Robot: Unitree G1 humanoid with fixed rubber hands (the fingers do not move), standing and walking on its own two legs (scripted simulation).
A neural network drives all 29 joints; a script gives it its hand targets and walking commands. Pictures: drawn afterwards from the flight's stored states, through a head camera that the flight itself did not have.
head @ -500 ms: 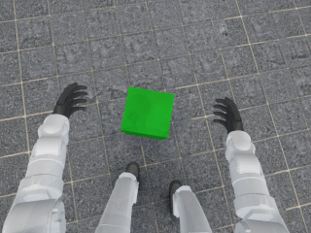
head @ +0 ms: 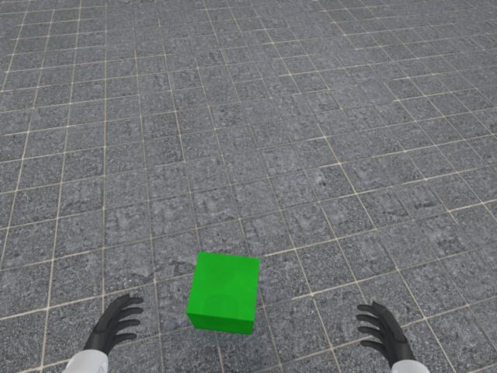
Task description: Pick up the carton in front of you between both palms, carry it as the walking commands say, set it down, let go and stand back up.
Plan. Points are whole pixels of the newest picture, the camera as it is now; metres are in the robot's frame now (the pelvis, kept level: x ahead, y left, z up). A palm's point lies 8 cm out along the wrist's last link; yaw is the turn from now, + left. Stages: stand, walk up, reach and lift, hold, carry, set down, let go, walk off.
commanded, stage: let go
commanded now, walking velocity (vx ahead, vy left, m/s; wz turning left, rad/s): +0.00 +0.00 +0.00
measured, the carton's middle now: (225, 294) +0.41 +0.08 -0.65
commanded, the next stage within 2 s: stand in 0.42 s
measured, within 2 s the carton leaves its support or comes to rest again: neither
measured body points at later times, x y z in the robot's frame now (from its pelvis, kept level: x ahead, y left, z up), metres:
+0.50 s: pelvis +0.01 +0.00 +0.00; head +0.02 +0.01 +0.45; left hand +0.18 +0.25 -0.08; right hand +0.18 -0.25 -0.08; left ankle +0.03 +0.13 -0.74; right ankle -0.05 -0.12 -0.74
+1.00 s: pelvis +0.02 +0.01 -0.01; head +0.03 +0.03 +0.44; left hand +0.16 +0.30 -0.11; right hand +0.16 -0.28 -0.10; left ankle +0.03 +0.13 -0.74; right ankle -0.05 -0.12 -0.74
